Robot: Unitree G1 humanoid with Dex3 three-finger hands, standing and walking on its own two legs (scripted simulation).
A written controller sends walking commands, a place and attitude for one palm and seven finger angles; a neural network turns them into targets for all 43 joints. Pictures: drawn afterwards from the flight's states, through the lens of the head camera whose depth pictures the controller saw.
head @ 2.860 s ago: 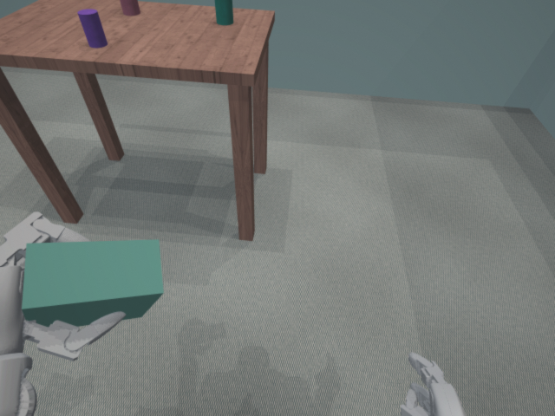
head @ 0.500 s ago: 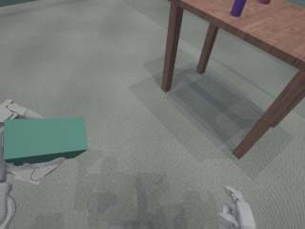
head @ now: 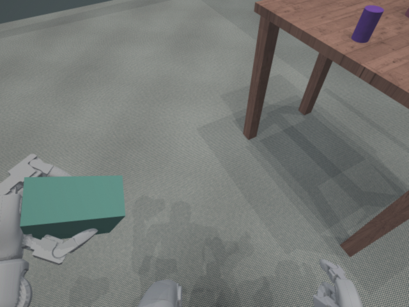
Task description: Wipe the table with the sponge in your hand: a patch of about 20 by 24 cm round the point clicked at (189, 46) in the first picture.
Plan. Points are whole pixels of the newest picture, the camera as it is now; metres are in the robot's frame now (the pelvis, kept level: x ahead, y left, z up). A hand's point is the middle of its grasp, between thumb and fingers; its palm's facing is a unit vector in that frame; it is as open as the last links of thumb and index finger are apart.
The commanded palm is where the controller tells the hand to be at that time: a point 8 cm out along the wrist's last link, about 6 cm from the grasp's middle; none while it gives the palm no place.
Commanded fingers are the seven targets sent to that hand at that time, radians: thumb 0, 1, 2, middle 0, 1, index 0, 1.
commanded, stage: walk to a spot facing it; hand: left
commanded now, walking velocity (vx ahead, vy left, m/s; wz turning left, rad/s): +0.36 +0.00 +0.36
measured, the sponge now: (88, 208) +0.23 +0.19 +0.14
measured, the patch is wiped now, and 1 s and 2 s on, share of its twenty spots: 0.00 0.00 0.00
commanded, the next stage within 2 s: turn to face it in 0.90 s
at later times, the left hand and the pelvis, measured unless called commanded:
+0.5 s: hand (64, 131) +0.33 +0.24 +0.19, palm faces +0.47 -0.74 -0.48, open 10.3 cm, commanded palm +0.29 +0.29 +0.18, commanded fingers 0.00 0.10 1.30 -1.20 -1.60 -1.20 -1.60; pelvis +0.16 -0.01 +0.00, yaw +7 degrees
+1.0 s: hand (55, 100) +0.42 +0.30 +0.18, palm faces +0.62 -0.64 -0.46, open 10.3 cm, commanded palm +0.34 +0.33 +0.18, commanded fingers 0.00 0.10 1.30 -1.20 -1.60 -1.20 -1.60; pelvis +0.28 +0.01 -0.02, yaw +20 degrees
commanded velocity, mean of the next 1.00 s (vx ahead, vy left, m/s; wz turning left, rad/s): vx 0.24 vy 0.00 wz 0.42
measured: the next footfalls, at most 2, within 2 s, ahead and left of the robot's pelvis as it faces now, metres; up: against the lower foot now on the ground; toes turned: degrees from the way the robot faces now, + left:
left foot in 0.20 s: +0.18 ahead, +0.14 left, +0.00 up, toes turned +12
right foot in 0.56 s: +0.29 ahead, -0.13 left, +0.00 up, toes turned -2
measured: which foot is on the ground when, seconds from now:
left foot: up 0.00-0.18, down 0.20-0.54, up 0.56-0.94, down 0.96-1.00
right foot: down 0.00-0.20, up 0.22-0.54, down 0.56-0.96, up 0.98-1.00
